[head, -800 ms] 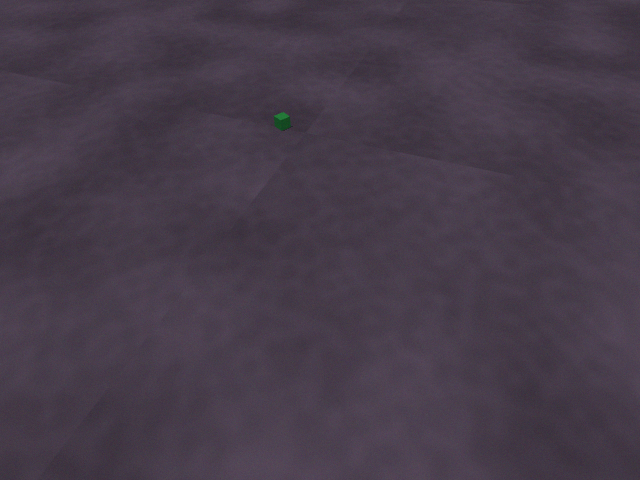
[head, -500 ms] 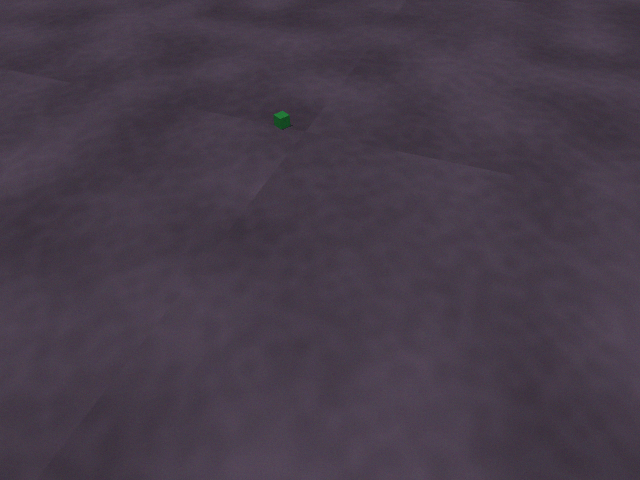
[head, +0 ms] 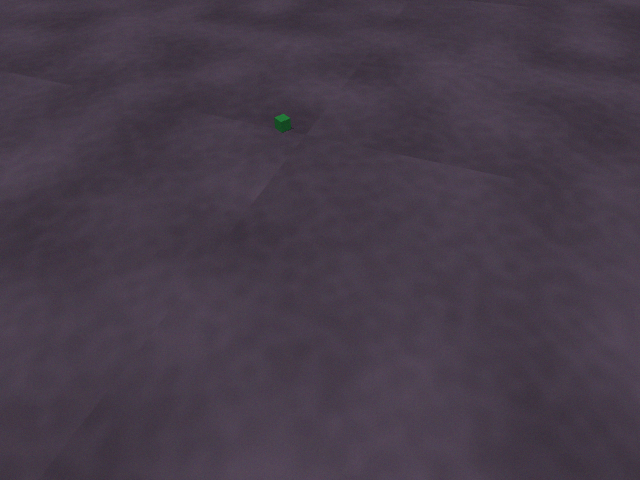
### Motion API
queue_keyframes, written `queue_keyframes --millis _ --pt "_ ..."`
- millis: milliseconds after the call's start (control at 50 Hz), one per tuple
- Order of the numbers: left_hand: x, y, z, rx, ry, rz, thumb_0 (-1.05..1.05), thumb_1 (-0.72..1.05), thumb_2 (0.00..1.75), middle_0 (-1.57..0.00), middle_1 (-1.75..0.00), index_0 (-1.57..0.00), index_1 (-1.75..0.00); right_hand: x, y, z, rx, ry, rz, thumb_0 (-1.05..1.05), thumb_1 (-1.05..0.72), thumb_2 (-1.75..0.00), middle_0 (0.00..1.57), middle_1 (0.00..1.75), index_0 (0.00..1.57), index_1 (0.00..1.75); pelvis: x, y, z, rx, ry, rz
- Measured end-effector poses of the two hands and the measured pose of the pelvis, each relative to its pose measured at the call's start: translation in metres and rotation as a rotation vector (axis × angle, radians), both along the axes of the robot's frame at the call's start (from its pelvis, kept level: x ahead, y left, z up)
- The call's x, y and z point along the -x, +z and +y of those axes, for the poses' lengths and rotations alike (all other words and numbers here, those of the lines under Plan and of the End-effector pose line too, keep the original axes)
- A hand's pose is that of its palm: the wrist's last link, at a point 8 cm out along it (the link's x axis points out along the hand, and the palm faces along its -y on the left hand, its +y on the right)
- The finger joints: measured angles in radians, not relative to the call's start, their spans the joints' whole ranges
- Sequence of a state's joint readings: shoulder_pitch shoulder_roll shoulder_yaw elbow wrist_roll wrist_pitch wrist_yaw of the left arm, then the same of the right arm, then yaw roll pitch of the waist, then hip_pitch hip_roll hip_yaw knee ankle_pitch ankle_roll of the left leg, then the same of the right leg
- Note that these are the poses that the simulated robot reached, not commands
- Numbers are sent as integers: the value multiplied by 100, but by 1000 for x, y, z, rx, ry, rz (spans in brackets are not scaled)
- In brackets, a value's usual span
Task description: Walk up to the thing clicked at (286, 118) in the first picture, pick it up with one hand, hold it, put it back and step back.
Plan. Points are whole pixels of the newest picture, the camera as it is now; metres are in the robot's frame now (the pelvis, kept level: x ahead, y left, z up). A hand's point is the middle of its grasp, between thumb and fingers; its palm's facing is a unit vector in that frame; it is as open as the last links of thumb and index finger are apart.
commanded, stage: stand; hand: left
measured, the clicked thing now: (282, 123) +2.18 +0.26 -0.75
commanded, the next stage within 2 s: walk up in 0.32 s
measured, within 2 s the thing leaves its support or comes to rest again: neither
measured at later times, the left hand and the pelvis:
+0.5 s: hand out of the picture +0.09 +0.27 -0.14, palm faces -0.05 -0.93 -0.37, open 7.4 cm; pelvis +0.01 -0.02 +0.00, yaw -2 degrees
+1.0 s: hand (196, 466) +0.20 +0.20 -0.15, palm faces +0.07 -0.92 -0.38, open 7.4 cm; pelvis +0.22 -0.09 -0.01, yaw +3 degrees
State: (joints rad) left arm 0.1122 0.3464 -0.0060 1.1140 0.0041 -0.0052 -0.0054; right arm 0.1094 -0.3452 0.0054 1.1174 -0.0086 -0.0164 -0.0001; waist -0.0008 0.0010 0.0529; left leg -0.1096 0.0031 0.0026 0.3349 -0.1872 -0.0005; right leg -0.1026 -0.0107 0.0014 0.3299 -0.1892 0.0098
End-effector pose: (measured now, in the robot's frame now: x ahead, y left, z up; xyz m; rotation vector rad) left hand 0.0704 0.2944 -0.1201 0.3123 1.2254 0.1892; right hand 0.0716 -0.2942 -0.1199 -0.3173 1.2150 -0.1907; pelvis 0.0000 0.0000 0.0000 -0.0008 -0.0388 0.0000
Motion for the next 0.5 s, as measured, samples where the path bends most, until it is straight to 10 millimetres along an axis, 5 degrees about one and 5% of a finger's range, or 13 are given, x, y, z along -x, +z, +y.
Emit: queue_keyframes --millis 360,500 --pt "7 2 4 10 3 -7 0 91 90 -20 -30 -20 -30 3 1 -1 -17 -1 -15 0 -90 -90 21 30 21 30 1 0 1 -2 3 2" --pt "-18 17 15 -37 -38 -23 1 91 90 -20 -30 -20 -30 6 3 -37 -9 -51 -65 0 -90 -90 21 30 21 30 -15 -5 -16 -19 -29 13"
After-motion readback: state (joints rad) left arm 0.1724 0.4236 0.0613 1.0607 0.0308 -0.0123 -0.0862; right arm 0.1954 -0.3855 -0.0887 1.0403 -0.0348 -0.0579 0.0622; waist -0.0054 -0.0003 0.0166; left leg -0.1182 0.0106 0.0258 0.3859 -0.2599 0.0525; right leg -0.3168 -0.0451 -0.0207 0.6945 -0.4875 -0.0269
